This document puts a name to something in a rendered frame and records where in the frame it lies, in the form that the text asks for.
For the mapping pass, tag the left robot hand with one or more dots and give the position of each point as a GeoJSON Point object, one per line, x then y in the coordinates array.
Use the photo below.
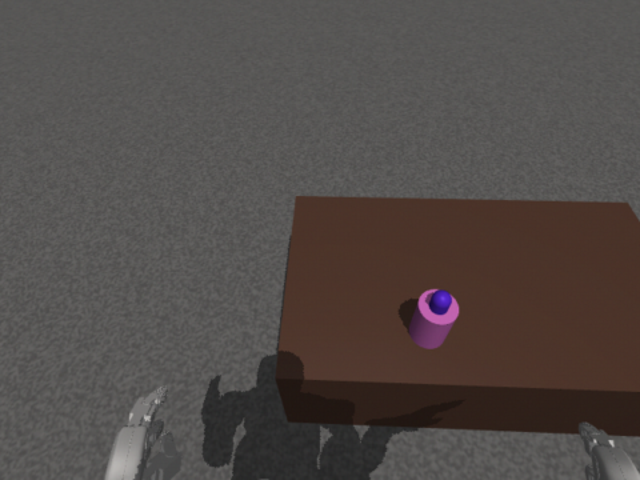
{"type": "Point", "coordinates": [132, 445]}

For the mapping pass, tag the right robot hand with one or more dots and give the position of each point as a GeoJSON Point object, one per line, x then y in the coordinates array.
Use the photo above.
{"type": "Point", "coordinates": [609, 462]}

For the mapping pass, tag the bottle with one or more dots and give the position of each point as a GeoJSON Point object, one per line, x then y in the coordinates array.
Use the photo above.
{"type": "Point", "coordinates": [433, 318]}

